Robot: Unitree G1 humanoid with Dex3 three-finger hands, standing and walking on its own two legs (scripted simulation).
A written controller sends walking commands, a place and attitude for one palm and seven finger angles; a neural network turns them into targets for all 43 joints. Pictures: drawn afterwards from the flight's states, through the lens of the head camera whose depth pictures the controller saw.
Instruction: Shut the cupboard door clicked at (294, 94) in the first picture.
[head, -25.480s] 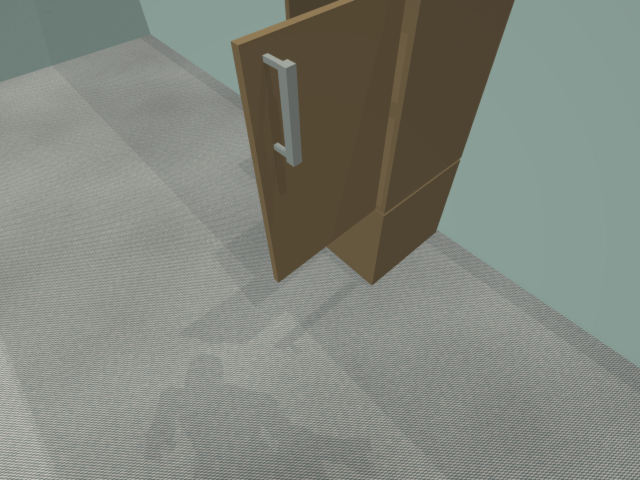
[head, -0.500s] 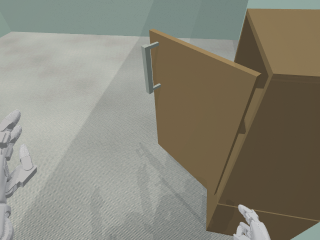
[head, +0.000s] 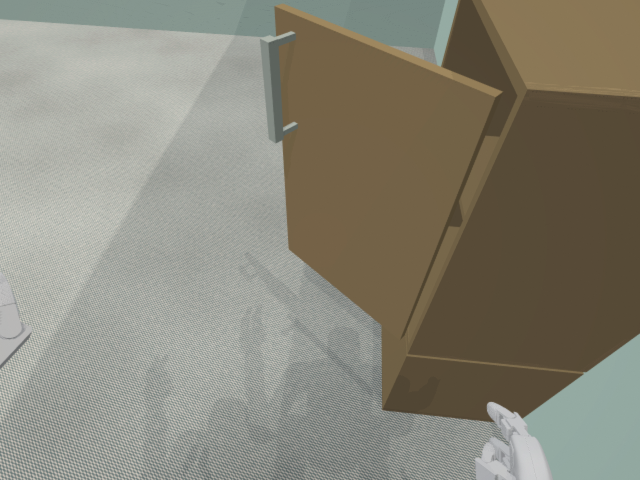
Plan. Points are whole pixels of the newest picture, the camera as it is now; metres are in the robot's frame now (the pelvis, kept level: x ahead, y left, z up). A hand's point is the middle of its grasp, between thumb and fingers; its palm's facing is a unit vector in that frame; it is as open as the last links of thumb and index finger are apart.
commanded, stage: step back with the hand held close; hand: left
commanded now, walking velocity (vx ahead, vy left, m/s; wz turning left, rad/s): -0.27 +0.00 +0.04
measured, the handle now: (281, 90) +0.67 +0.11 +0.15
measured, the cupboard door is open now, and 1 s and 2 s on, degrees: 51 51 51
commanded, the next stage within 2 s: stop stepping back and stand still in 1.28 s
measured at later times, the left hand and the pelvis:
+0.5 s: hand out of the picture +0.14 +0.27 +0.18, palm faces +0.50 -0.74 -0.46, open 7.4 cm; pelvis -0.05 +0.00 -0.01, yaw +3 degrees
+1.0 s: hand out of the picture +0.07 +0.28 +0.18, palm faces +0.55 -0.68 -0.48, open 7.4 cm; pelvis -0.10 -0.01 -0.01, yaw +7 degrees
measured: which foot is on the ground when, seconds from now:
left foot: down 0.00-1.00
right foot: down 0.00-0.80, up 0.82-0.90, down 0.92-1.00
